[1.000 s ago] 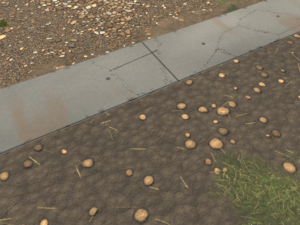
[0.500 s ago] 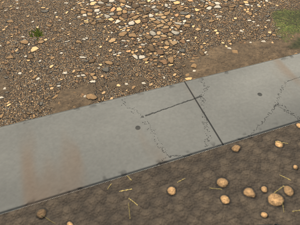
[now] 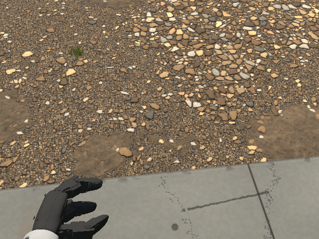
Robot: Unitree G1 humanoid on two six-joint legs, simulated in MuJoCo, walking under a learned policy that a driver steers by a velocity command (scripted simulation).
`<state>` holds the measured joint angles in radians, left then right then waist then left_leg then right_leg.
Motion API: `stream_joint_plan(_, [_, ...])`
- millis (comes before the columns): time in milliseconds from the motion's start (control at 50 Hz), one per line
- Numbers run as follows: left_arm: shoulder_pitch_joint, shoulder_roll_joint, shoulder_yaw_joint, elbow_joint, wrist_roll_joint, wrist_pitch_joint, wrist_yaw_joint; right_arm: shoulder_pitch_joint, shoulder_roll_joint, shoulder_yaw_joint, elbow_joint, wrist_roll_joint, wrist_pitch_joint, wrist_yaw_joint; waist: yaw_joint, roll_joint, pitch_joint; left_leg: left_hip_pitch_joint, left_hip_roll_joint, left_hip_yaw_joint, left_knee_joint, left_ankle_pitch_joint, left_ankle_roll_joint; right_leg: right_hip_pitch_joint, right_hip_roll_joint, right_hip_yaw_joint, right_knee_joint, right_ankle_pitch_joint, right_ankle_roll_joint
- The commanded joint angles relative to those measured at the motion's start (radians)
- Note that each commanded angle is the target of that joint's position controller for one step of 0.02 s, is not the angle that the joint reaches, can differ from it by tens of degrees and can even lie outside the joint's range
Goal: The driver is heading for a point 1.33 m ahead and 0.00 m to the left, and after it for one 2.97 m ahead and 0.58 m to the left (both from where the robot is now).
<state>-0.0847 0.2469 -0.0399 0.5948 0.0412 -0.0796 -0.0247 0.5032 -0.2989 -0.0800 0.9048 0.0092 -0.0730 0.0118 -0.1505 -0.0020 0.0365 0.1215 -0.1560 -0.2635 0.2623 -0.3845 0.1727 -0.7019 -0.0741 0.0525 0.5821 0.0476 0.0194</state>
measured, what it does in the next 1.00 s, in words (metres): goes down: right foot, then left foot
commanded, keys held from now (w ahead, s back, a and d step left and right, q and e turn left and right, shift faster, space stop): w+q+shift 0.20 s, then w+shift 0.06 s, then w+e+shift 0.74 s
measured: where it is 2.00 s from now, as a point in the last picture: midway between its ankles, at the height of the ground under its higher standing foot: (130, 64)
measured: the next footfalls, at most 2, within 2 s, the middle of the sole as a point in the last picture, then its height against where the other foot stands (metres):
right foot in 0.06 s outside the picture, level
left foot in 0.48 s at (100, 208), level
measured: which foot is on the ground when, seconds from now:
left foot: down 0.00-0.04, up 0.06-0.46, down 0.48-0.98, up 1.00-1.00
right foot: up 0.00-0.04, down 0.06-0.48, up 0.50-0.98, down 1.00-1.00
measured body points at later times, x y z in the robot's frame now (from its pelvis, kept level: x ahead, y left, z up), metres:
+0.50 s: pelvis +0.46 +0.04 -0.02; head +0.49 +0.05 +0.43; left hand +0.27 +0.25 -0.14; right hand +0.78 -0.08 -0.06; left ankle +0.56 +0.15 -0.73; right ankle +0.25 -0.16 -0.70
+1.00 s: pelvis +0.92 +0.08 -0.14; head +0.91 +0.08 +0.31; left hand +1.10 +0.34 -0.24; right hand +0.83 -0.18 -0.27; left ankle +0.60 +0.17 -0.64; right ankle +1.03 +0.05 -0.87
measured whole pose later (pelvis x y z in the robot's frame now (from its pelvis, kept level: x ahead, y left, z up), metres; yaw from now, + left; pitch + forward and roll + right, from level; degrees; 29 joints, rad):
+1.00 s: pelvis +0.92 +0.08 -0.14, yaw -8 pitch -2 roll +4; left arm 0.15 0.31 0.07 0.83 0.07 -0.01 -0.05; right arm 0.51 -0.26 -0.02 0.98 -0.03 -0.09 -0.04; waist 0.00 -0.08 0.01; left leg 0.17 0.07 0.35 1.27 -0.61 -0.03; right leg -0.36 0.00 -0.18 0.44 0.46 -0.22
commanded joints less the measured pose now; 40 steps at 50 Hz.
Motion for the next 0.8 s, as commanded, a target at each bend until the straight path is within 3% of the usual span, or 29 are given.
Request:
stream_joint_plan(20, [0.138,0.169,0.060,-0.031,-0.012,-0.013,0.026,-0.049,-0.214,-0.047,-0.069,-0.006,-0.011,-0.011,0.151,0.070,-0.125,-0.210,0.161,-0.129,0.252,1.037,-0.011,0.528,0.114,-0.045,-0.062,-0.051,-0.029])
stream_joint_plan(40, [0.330,0.217,0.084,0.015,-0.019,-0.018,0.042,-0.120,-0.249,-0.053,-0.093,-0.009,-0.016,-0.008,0.272,0.071,-0.212,-0.273,0.142,-0.123,0.466,0.993,-0.026,0.731,0.085,-0.027,-0.068,-0.100,-0.036])
stream_joint_plan(60, [0.552,0.285,0.113,0.053,-0.003,-0.020,0.064,-0.165,-0.186,-0.038,-0.123,-0.017,-0.027,-0.006,0.369,0.024,-0.340,-0.415,0.105,-0.078,0.758,0.766,-0.031,0.987,-0.055,0.087,-0.013,-0.340,-0.059])
stream_joint_plan(80, [0.637,0.335,0.127,0.075,0.032,-0.017,0.073,-0.132,-0.006,0.005,-0.162,-0.005,-0.030,-0.016,0.319,-0.226,-0.419,-0.680,0.021,0.034,1.075,-0.165,-0.037,1.195,-0.354,0.431,-0.059,-0.459,-0.088])
stream_joint_plan(100, [0.520,0.352,0.141,0.061,0.023,-0.007,0.058,-0.030,-0.057,0.015,-0.213,0.030,-0.020,-0.021,0.215,-0.401,-0.516,-0.834,0.040,0.097,1.213,-0.098,-0.042,1.187,-0.449,0.883,-0.256,-0.618,-0.189])
stream_joint_plan(120, [0.397,0.208,0.119,0.031,0.017,0.000,0.053,-0.134,-0.122,0.007,-0.175,-0.005,0.002,-0.028,0.223,-0.179,-0.313,-0.885,0.126,0.134,1.208,0.026,-0.046,1.010,-0.363,0.712,-0.291,-0.723,-0.179])
stream_joint_plan(140, [0.367,0.142,0.103,0.046,0.010,0.002,0.048,-0.194,-0.122,0.004,-0.181,-0.023,0.013,-0.014,0.220,-0.067,-0.182,-0.882,0.156,0.157,1.162,0.089,-0.054,0.867,-0.309,0.520,-0.287,-0.613,-0.164])
stream_joint_plan(160, [0.380,0.127,0.099,0.070,0.019,0.000,0.046,-0.227,-0.104,0.004,-0.188,-0.032,0.024,0.001,0.209,-0.011,-0.121,-0.873,0.181,0.166,1.141,0.096,-0.061,0.777,-0.272,0.396,-0.298,-0.480,-0.148])
stream_joint_plan(240, [0.479,0.076,0.083,0.185,-0.021,-0.037,0.028,-0.321,0.006,0.039,-0.292,-0.050,0.070,0.040,0.145,-0.095,-0.011,-0.903,0.243,0.171,1.069,0.105,-0.060,0.611,-0.210,0.100,-0.352,-0.140,-0.108])
stream_joint_plan(300, [0.456,0.115,0.085,0.198,-0.013,-0.057,0.014,-0.399,-0.011,0.053,-0.351,-0.051,0.067,0.051,0.109,-0.097,0.048,-0.875,0.211,0.149,0.841,0.250,-0.062,0.508,-0.161,-0.038,-0.427,-0.021,-0.130])
stream_joint_plan(340, [0.459,0.158,0.092,0.208,-0.026,-0.057,0.013,-0.471,-0.034,0.060,-0.370,-0.045,0.055,0.066,0.107,-0.046,0.095,-0.736,0.179,0.250,0.583,0.356,-0.056,0.430,-0.129,-0.120,-0.517,-0.006,-0.136])
stream_joint_plan(380, [0.513,0.200,0.097,0.238,-0.039,-0.047,0.013,-0.510,-0.034,0.068,-0.369,-0.044,0.046,0.075,0.117,-0.038,0.115,-0.597,0.177,0.339,0.472,0.387,-0.042,0.443,-0.150,-0.105,-0.574,0.133,-0.173])
stream_joint_plan(400, [0.529,0.222,0.099,0.246,-0.045,-0.042,0.013,-0.522,-0.062,0.060,-0.365,-0.042,0.036,0.075,0.119,-0.016,0.119,-0.570,0.166,0.342,0.401,0.405,-0.040,0.507,-0.152,-0.104,-0.553,0.267,-0.174])
stream_joint_plan(420, [0.538,0.265,0.106,0.254,-0.040,-0.036,0.012,-0.518,-0.083,0.052,-0.359,-0.045,0.031,0.069,0.112,-0.040,0.096,-0.530,0.135,0.351,0.364,0.341,-0.039,0.593,-0.157,-0.106,-0.481,0.484,-0.168])
stream_joint_plan(440, [0.551,0.297,0.113,0.265,-0.038,-0.027,0.013,-0.430,-0.099,0.042,-0.328,-0.057,0.027,0.059,0.062,-0.080,0.006,-0.402,0.105,0.345,0.394,0.293,-0.029,0.646,-0.170,-0.117,-0.325,0.711,-0.156])
stream_joint_plan(460, [0.534,0.320,0.116,0.261,-0.036,-0.020,0.019,-0.221,-0.125,0.024,-0.264,-0.064,0.028,0.042,-0.038,-0.112,-0.119,-0.164,0.076,0.329,0.410,0.232,-0.027,0.598,-0.150,-0.130,-0.073,0.786,-0.141])
stream_joint_plan(480, [0.526,0.301,0.112,0.252,-0.041,-0.015,0.021,-0.046,-0.185,0.000,-0.219,-0.080,0.022,0.022,-0.124,-0.085,-0.203,0.082,0.171,0.218,0.368,0.180,-0.007,0.423,-0.099,-0.126,0.239,0.574,-0.120])
stream_joint_plan(500, [0.624,0.138,0.085,0.222,-0.037,-0.006,0.013,-0.020,-0.281,-0.016,-0.220,-0.098,0.014,0.001,-0.029,0.199,-0.348,0.305,0.471,-0.143,0.303,-0.075,0.000,0.176,0.045,-0.105,0.664,-0.424,-0.113])
stream_joint_plan(520, [0.672,0.137,0.087,0.202,-0.068,-0.004,0.018,-0.035,-0.267,-0.019,-0.241,-0.073,0.014,-0.002,0.012,0.255,-0.495,0.311,0.598,-0.474,0.148,-0.010,0.036,0.054,0.095,0.024,0.870,-0.510,-0.119])
stream_joint_plan(540, [0.553,0.209,0.109,0.198,-0.058,0.000,0.024,-0.103,-0.195,-0.010,-0.225,-0.055,0.012,-0.001,0.024,0.101,-0.321,0.158,0.532,-0.305,0.127,0.096,0.023,0.011,0.035,0.046,0.834,-0.375,-0.129])
stream_joint_plan(560, [0.532,0.176,0.103,0.207,-0.054,0.004,0.024,-0.155,-0.144,0.000,-0.211,-0.048,0.001,0.003,0.065,0.088,-0.183,0.013,0.506,-0.181,0.102,0.201,0.031,0.020,0.000,0.038,0.765,-0.320,-0.125])
stream_joint_plan(600, [0.543,0.130,0.105,0.240,-0.031,0.042,0.014,-0.188,-0.086,0.009,-0.178,-0.039,-0.020,0.010,0.132,0.093,-0.072,-0.175,0.439,-0.006,0.032,0.244,0.010,0.104,-0.053,0.053,0.666,-0.293,-0.104])
stream_joint_plan(660, [0.501,0.097,0.117,0.237,-0.011,0.098,-0.010,-0.184,-0.076,0.009,-0.139,-0.009,-0.040,0.004,0.180,0.051,0.025,-0.247,0.443,0.120,-0.027,0.349,0.014,0.065,-0.094,0.047,0.569,-0.301,-0.092])
stream_joint_plan(680, [0.431,0.079,0.111,0.212,-0.003,0.107,-0.018,-0.149,-0.093,0.001,-0.111,-0.018,-0.044,-0.002,0.157,0.043,0.048,-0.236,0.451,0.173,-0.025,0.431,0.024,0.016,-0.094,0.018,0.580,-0.265,-0.087])
stream_joint_plan(700, [0.381,0.078,0.112,0.194,-0.008,0.106,-0.023,-0.126,-0.082,0.005,-0.102,-0.019,-0.046,-0.005,0.148,0.013,0.056,-0.218,0.448,0.218,-0.034,0.449,0.021,-0.031,-0.095,0.016,0.536,-0.216,-0.086])
stream_joint_plan(720, [0.368,0.084,0.119,0.186,0.003,0.108,-0.028,-0.096,-0.113,-0.004,-0.072,-0.041,-0.061,-0.004,0.137,0.031,0.054,-0.150,0.455,0.257,0.003,0.475,0.029,-0.089,-0.097,0.013,0.538,-0.114,-0.099])
stream_joint_plan(740, [0.316,0.094,0.131,0.182,-0.004,0.087,-0.029,-0.111,-0.063,0.007,-0.045,-0.035,-0.081,-0.009,0.167,0.022,0.072,-0.147,0.386,0.325,0.010,0.330,-0.067,-0.112,-0.075,0.043,0.369,0.035,-0.115])
stream_joint_plan(760, [0.248,0.093,0.127,0.158,-0.013,0.070,-0.044,-0.145,-0.064,0.010,-0.041,-0.024,-0.102,-0.019,0.185,0.006,0.093,-0.312,0.331,0.419,0.010,0.191,-0.098,0.027,-0.036,-0.033,0.193,0.302,-0.107])
stream_joint_plan(800, [0.222,0.062,0.118,0.169,-0.016,0.062,-0.079,-0.146,-0.070,0.018,-0.028,-0.021,-0.119,-0.036,0.183,0.032,0.064,-0.406,0.324,0.495,0.040,0.071,-0.118,0.223,-0.003,-0.105,0.129,0.625,-0.139])
Velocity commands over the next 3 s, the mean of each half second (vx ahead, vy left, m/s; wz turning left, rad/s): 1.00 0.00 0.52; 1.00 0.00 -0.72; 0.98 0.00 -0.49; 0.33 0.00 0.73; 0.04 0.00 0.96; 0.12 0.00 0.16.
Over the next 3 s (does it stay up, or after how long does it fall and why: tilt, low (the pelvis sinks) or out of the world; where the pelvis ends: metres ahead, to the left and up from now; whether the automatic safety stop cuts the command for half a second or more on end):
stays up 1.73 -0.02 -0.17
